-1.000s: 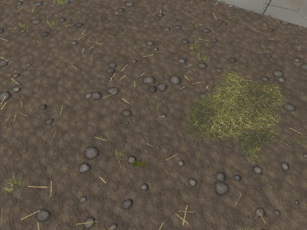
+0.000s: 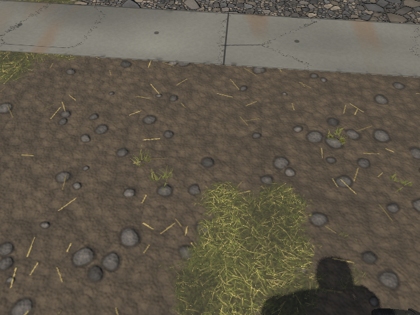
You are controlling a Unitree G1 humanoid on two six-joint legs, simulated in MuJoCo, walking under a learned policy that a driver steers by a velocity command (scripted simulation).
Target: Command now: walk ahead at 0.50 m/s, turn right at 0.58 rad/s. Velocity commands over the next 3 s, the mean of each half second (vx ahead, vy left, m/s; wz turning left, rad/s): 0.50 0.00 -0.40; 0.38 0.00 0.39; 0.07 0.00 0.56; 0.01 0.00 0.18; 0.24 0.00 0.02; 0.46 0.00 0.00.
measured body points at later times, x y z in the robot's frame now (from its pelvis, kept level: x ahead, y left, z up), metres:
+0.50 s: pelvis +0.26 -0.07 +0.00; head +0.30 -0.09 +0.44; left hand +0.52 +0.12 -0.08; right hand +0.20 -0.35 -0.14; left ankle +0.11 +0.11 -0.65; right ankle +0.32 -0.18 -0.73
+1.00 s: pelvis +0.51 -0.07 -0.01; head +0.56 -0.06 +0.43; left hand +0.59 +0.22 -0.14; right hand +0.70 -0.33 -0.11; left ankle +0.62 +0.00 -0.73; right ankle +0.35 -0.20 -0.65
